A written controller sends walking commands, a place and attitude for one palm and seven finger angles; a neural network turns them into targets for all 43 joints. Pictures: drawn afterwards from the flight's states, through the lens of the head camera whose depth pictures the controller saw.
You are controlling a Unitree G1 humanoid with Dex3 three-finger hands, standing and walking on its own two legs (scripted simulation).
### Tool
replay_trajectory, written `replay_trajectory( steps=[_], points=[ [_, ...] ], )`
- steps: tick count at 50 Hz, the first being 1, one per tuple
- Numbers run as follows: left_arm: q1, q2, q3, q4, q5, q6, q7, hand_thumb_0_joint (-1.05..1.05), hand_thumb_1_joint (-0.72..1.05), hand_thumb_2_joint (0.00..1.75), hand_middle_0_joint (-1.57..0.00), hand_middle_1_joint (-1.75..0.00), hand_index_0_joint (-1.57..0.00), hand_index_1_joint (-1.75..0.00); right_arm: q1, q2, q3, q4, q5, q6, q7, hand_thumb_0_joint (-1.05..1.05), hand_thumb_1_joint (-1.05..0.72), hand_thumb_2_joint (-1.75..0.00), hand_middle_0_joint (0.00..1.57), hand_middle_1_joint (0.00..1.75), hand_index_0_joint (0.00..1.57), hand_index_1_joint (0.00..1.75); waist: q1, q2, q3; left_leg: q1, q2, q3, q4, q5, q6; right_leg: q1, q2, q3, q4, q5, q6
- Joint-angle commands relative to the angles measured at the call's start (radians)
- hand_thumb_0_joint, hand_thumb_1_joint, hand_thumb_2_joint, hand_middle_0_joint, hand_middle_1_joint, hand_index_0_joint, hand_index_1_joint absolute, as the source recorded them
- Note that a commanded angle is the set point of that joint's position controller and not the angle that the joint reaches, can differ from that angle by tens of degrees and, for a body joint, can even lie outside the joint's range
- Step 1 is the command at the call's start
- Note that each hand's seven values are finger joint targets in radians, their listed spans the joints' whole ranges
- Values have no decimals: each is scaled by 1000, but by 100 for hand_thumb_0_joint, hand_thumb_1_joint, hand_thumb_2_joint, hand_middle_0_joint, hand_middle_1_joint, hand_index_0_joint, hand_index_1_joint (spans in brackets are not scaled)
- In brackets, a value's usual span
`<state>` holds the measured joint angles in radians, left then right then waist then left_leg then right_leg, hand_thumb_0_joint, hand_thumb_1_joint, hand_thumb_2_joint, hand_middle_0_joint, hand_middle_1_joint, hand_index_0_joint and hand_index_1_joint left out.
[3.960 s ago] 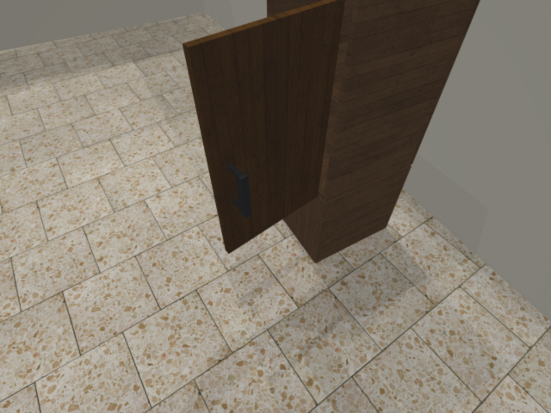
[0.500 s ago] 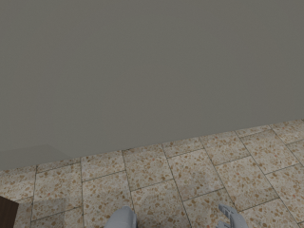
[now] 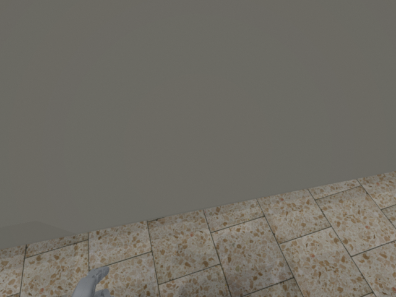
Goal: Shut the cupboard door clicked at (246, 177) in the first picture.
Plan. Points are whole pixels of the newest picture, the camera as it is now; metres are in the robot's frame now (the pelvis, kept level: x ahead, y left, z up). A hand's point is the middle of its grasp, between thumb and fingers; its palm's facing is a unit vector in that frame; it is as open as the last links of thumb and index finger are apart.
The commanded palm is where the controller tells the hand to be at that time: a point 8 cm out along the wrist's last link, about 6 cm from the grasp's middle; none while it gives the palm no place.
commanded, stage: turn to face it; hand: left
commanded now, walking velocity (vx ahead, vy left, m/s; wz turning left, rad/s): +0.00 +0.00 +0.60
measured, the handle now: out of the picture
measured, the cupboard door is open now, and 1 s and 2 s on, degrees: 100 100 100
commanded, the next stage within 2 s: none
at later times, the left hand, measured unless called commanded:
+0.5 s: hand out of the picture +0.03 +0.23 -0.17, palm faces +0.35 -0.89 -0.29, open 7.3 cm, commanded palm none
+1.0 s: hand out of the picture +0.06 +0.12 -0.14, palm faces +0.61 -0.75 -0.27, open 7.3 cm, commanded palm none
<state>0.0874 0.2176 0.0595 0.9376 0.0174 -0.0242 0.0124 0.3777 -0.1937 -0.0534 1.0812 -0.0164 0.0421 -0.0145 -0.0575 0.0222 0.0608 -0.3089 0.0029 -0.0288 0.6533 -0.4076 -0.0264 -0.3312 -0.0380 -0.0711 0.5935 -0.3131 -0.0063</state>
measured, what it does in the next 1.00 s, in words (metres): walks ahead, turning left: left foot, then right foot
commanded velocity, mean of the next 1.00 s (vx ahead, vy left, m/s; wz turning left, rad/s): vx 0.00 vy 0.00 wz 0.60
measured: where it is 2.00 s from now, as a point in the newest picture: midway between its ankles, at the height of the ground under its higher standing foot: (226, 296)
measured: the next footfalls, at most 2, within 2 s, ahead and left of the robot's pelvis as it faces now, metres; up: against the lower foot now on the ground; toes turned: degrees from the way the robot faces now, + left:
left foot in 0.36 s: +0.08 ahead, +0.12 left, +0.00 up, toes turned +24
right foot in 0.72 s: +0.17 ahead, -0.15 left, +0.00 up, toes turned +25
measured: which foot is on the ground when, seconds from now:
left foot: up 0.00-0.34, down 0.36-0.72, up 0.74-1.00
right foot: down 0.00-0.36, up 0.38-0.70, down 0.72-1.00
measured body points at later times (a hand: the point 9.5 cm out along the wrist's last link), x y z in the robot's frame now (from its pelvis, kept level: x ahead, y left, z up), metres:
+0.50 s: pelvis +0.05 -0.01 +0.00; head +0.11 +0.02 +0.44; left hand +0.02 +0.27 -0.15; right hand +0.28 -0.22 -0.12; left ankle +0.04 +0.10 -0.73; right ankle +0.04 -0.15 -0.65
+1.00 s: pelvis +0.12 -0.08 +0.01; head +0.19 -0.06 +0.46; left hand +0.03 +0.16 -0.12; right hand +0.35 -0.23 -0.15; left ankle +0.01 +0.03 -0.67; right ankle +0.14 -0.16 -0.73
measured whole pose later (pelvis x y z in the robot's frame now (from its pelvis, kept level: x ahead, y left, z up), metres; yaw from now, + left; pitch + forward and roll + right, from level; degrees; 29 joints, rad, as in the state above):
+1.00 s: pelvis +0.12 -0.08 +0.01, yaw +39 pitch +2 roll +3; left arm 0.21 0.17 0.03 0.87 0.02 -0.01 0.03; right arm 0.12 -0.24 -0.08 0.94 -0.02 0.10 0.03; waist -0.01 0.00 0.12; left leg -0.44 0.02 0.06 0.94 -0.44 -0.07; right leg -0.20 -0.11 -0.22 0.52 -0.35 -0.03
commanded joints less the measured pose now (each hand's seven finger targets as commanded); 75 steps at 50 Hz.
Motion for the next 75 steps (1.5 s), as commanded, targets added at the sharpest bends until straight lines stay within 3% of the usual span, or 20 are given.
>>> replay_trajectory(
  steps=[1, 6, 16, 17, 18, 19, 25, 34, 35, 36, 37, 41, 50, 55, 56, 57, 58, 64, 73, 75],
  points=[
    [200, 174, 31, -12, -2, -3, 28, 0, 90, 90, -20, -30, -20, -30, -109, -97, -25, -137, 3, -20, -2, 0, -90, -90, 20, 30, 20, 30, 113, -246, -155, -344, 43, 14, 566, -200, -29, 390, -426, 265, -179, 775, -189],
    [111, 128, 18, -54, 1, 0, 27, 0, 90, 90, -20, -30, -20, -30, -148, -61, -16, -146, 1, 12, 31, 0, -90, -90, 20, 30, 20, 30, 56, -203, -53, -251, 61, 93, 435, -34, -47, 235, -303, -35, -202, 736, -97],
    [117, 195, 47, -83, 4, 3, 15, 0, 90, 90, -20, -30, -20, -30, -184, -127, -27, -236, -7, -2, 42, 0, -90, -90, 20, 30, 20, 30, 8, -163, -130, 72, -2, 188, -82, 177, 14, 211, -313, -138, 59, 732, -42],
    [105, 179, 40, -97, -1, 7, 10, 0, 90, 90, -20, -30, -20, -30, -106, -189, -44, -225, -13, -8, 42, 0, -90, -90, 20, 30, 20, 30, -36, -33, -189, 269, 80, 95, -166, 402, 53, 62, -273, -159, 247, 522, 4],
    [90, 111, 24, -143, -13, 14, 0, 0, 90, 90, -20, -30, -20, -30, -33, -326, -77, -225, -21, -17, 36, 0, -90, -90, 20, 30, 20, 30, -76, 308, -228, 417, 409, -346, -219, 864, 237, -242, -99, -159, 534, -282, 91],
    [49, 131, 17, -183, -1, 30, 9, 0, 90, 90, -20, -30, -20, -30, 3, -357, -75, -212, -6, -9, 31, 0, -90, -90, 20, 30, 20, 30, -73, 184, -248, 369, 491, -374, -234, 822, 311, -266, -77, 10, 644, -385, 74],
    [107, 119, 30, -110, 3, 55, -8, 0, 90, 90, -20, -30, -20, -30, -251, -264, -45, -283, -9, -26, 8, 0, -90, -90, 20, 30, 20, 30, 50, 97, -108, 88, 253, -160, -309, 418, 181, -208, -65, 65, 549, -111, 88],
    [197, 123, 26, -118, -6, 34, -4, 0, 90, 90, -20, -30, -20, -30, -297, -264, -66, -285, -4, -3, 18, 0, -90, -90, 20, 30, 20, 30, 91, 134, -141, -50, 162, -209, -175, 354, 131, 150, 28, -3, -39, 15, 74],
    [249, 172, 37, -111, 2, 21, 3, 0, 90, 90, -20, -30, -20, -30, -303, -219, -63, -295, 6, -2, 21, 0, -90, -90, 20, 30, 20, 30, 121, -10, -153, -153, 83, -152, -51, 200, 74, 270, -72, 92, -217, 63, 52],
    [253, 277, 56, -112, 18, 12, 14, 0, 90, 90, -20, -30, -20, -30, -290, -137, -51, -317, 10, -3, 27, 0, -90, -90, 20, 30, 20, 30, 123, -343, -128, -340, -79, 28, 224, -139, -20, 329, -381, 427, -323, 162, -67],
    [228, 292, 47, -130, 10, 17, 18, 0, 90, 90, -20, -30, -20, -30, -302, -172, -57, -327, 2, 0, 31, 0, -90, -90, 20, 30, 20, 30, 125, -295, -115, -294, -40, -19, 453, -234, -13, 195, -489, 426, -312, 289, -154],
    [102, 142, 15, -147, 2, 9, 23, 0, 90, 90, -20, -30, -20, -30, -272, -134, -48, -248, -1, 22, 44, 0, -90, -90, 20, 30, 20, 30, 42, -249, -62, -303, 25, 4, 618, -13, -41, 180, -271, 99, -216, 535, -92],
    [237, 178, 41, -86, 9, 7, 27, 0, 90, 90, -20, -30, -20, -30, -370, -87, -18, -255, 5, 13, 47, 0, -90, -90, 20, 30, 20, 30, 116, -217, -102, -200, 14, 128, 155, -44, -33, 397, -322, -17, -132, 822, -104],
    [173, 209, 53, -90, 0, 9, 16, 0, 90, 90, -20, -30, -20, -30, -249, -133, -28, -242, -1, -1, 41, 0, -90, -90, 20, 30, 20, 30, 35, -171, -148, 83, -9, 168, -139, 139, 14, 256, -321, -105, 58, 759, -44],
    [149, 197, 50, -104, -7, 11, 10, 0, 90, 90, -20, -30, -20, -30, -164, -190, -46, -223, -8, -9, 39, 0, -90, -90, 20, 30, 20, 30, -19, -44, -198, 295, 76, 77, -206, 394, 63, 85, -282, -142, 234, 575, 9],
    [103, 122, 28, -148, -14, 17, 1, 0, 90, 90, -20, -30, -20, -30, -91, -306, -75, -215, -14, -12, 35, 0, -90, -90, 20, 30, 20, 30, -57, 278, -208, 446, 380, -325, -244, 803, 217, -233, -113, -142, 489, -236, 85],
    [37, 134, 20, -184, -1, 36, 8, 0, 90, 90, -20, -30, -20, -30, -47, -333, -76, -196, -3, -4, 27, 0, -90, -90, 20, 30, 20, 30, -63, 173, -186, 386, 460, -359, -248, 883, 293, -291, -90, 0, 589, -354, 80],
    [94, 119, 32, -109, 1, 60, -7, 0, 90, 90, -20, -30, -20, -30, -256, -246, -46, -252, -7, -24, 6, 0, -90, -90, 20, 30, 20, 30, 58, 103, -92, 122, 236, -153, -310, 498, 183, -193, -70, 66, 525, -104, 92],
    [180, 128, 28, -119, -7, 27, -3, 0, 90, 90, -20, -30, -20, -30, -288, -245, -66, -260, 0, -8, 14, 0, -90, -90, 20, 30, 20, 30, 101, 121, -147, -9, 139, -196, -122, 453, 110, 195, 9, 7, -131, 85, 79],
    [231, 287, 56, -112, 15, 11, 15, 0, 90, 90, -20, -30, -20, -30, -281, -138, -52, -302, 10, -11, 24, 0, -90, -90, 20, 30, 20, 30, 126, -356, -153, -300, -82, 26, 319, -236, -23, 354, -451, 423, -288, 414, -105]
  ],
)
